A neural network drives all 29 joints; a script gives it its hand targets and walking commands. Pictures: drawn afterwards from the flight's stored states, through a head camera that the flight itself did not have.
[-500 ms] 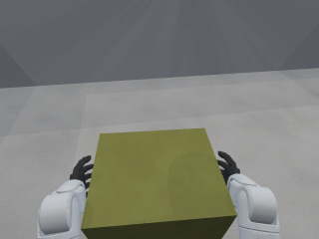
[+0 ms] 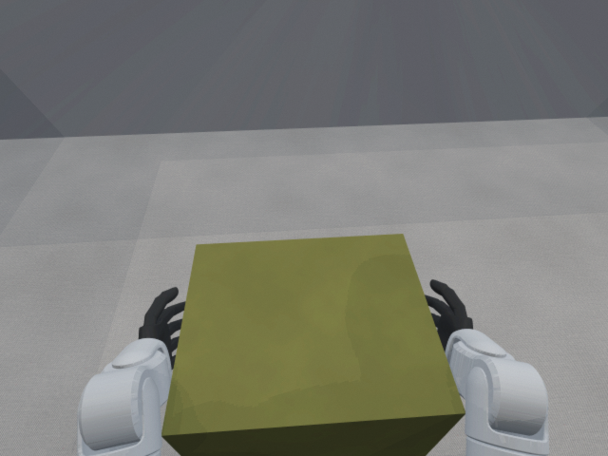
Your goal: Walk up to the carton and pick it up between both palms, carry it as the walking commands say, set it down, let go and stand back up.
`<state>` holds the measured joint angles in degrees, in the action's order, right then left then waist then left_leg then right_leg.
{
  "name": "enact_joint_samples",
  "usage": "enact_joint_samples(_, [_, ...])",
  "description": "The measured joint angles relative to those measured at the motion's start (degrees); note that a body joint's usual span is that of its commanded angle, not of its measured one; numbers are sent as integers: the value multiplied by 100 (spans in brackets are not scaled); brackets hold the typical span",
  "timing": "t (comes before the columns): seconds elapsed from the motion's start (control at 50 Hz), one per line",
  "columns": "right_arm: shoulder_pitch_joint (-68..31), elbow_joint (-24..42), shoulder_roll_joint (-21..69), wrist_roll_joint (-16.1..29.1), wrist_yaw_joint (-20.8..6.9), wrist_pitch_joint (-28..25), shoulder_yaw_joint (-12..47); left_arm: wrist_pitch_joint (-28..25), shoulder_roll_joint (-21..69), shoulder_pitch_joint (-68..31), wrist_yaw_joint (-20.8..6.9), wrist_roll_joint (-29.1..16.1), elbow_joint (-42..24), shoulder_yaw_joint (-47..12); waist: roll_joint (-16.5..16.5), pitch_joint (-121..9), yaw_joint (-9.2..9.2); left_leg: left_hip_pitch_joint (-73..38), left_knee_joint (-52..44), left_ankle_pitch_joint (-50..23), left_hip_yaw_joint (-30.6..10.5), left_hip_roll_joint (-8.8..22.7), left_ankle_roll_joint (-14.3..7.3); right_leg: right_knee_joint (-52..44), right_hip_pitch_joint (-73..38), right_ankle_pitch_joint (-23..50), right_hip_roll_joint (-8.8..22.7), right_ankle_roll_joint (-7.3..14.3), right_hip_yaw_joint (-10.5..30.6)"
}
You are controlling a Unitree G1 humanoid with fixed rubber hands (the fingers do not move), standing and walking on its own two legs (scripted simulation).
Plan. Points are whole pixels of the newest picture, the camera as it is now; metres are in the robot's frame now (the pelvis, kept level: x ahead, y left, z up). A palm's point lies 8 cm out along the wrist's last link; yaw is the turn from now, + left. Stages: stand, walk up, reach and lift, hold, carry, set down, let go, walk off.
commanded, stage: carry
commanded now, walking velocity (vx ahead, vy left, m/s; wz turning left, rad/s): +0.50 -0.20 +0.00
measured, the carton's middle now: (306, 365) +0.26 +0.01 +0.01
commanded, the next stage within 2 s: none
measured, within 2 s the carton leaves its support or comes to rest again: neither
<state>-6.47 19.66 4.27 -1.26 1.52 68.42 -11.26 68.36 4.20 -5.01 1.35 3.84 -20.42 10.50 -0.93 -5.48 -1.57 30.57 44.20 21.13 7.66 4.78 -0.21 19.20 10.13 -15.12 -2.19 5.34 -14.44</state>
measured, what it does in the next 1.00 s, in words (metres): walks ahead: left foot, then right foot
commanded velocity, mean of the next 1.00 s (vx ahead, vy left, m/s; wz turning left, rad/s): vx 0.50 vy -0.20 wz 0.00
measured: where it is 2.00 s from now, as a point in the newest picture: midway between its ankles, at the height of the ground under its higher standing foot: (415, 294)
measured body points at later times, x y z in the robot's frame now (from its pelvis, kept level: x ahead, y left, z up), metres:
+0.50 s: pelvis +0.31 -0.14 -0.01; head +0.29 -0.15 +0.44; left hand +0.58 +0.01 +0.06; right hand +0.55 -0.35 +0.06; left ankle +0.17 +0.04 -0.72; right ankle +0.36 -0.25 -0.74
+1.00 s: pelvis +0.60 -0.25 +0.00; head +0.61 -0.24 +0.45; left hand +0.88 -0.09 +0.04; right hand +0.84 -0.44 +0.05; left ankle +0.60 -0.14 -0.74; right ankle +0.54 -0.36 -0.68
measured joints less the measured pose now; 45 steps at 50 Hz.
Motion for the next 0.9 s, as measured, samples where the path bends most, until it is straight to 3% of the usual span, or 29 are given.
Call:
enact_joint_samples(0.08, [145,304,138,-35,-8,-78,-23,-52,-68,40,-6,-120,-192,-24,54,10,-84,-86,-1134,-887,216,-106,-72,159,-505,-585,-188,7,-36])
enact_joint_samples(0.12, [207,237,255,-77,-14,-173,2,-36,-182,76,-18,-151,-203,-25,252,-74,-99,-317,-1337,-1455,374,-185,-321,806,-512,-1103,-64,-45,70])
enact_joint_samples(0.16, [223,-26,307,-202,-15,-265,108,-45,-312,116,-51,-178,-8,-4,362,-173,-55,-442,-1095,-1093,517,-161,-371,2229,33,-1036,56,-312,475])
enact_joint_samples(0.2, [286,-157,285,-299,-10,-238,176,-3,-413,86,-77,-188,213,-73,320,-175,45,-708,-1168,-802,545,-112,-290,3546,705,-1012,58,-498,901])
enact_joint_samples(0.24, [427,-160,259,-323,-3,-194,171,53,-433,28,-88,-173,395,-161,281,-161,129,-1047,-1455,-772,545,-67,-126,3892,1231,-825,219,-586,1100])
enact_joint_samples(0.32, [628,161,210,-253,23,-122,134,60,-309,27,-104,-156,334,-198,145,-48,320,-1743,-2057,-730,491,153,139,2426,1716,-533,607,-632,1118])
enact_joint_samples(0.38, [647,442,203,-173,36,-110,97,-24,-174,112,-120,-156,77,-143,74,16,438,-2210,-2272,-562,444,395,416,1162,1715,258,743,-618,849])
enact_joint_samples(0.44, [590,616,173,-94,33,-89,69,-50,-98,145,-131,-129,-156,-124,164,-33,492,-2569,-2066,-137,352,578,702,589,1434,966,818,-538,497])
enact_joint_samples(0.48, [494,513,-51,-23,3,-70,29,-167,84,99,-126,0,-2,-152,-132,-94,478,-2440,-1341,219,58,919,553,940,1315,961,599,-404,195])
enact_joint_samples(0.54, [298,145,-341,102,-36,-12,22,-202,208,36,-86,206,254,-217,-156,-123,377,-1573,649,833,-324,562,260,995,1065,281,521,-232,37])
enact_joint_samples(0.58, [206,-18,-340,135,-52,3,18,-131,169,77,-29,227,217,-245,-125,-85,336,-1047,1246,839,-289,316,140,713,783,230,468,-226,-55])
enact_joint_samples(0.72, [199,201,45,-7,-59,-173,38,-100,17,137,-9,-37,-214,-28,-3,105,-96,-72,-59,-46,10,-52,-44,-66,-200,-115,50,-59,-147])
enact_joint_samples(0.8, [318,479,193,-83,-58,-186,26,-132,-47,179,-27,-166,-346,-22,90,93,-169,-134,-1111,-938,285,-165,-142,35,-753,-701,-128,-79,-162])
enact_joint_samples(0.84, [353,379,298,-138,-61,-248,49,-132,-155,213,-45,-191,-304,-20,285,36,-174,-353,-1263,-1434,437,-228,-364,737,-737,-1168,4,-150,-49])
enact_joint_samples(0.9, [359,-15,299,-278,-59,-322,181,-71,-372,196,-70,-187,1,-83,386,-15,-30,-651,-1091,-802,591,-179,-388,3183,270,-1006,106,-450,691])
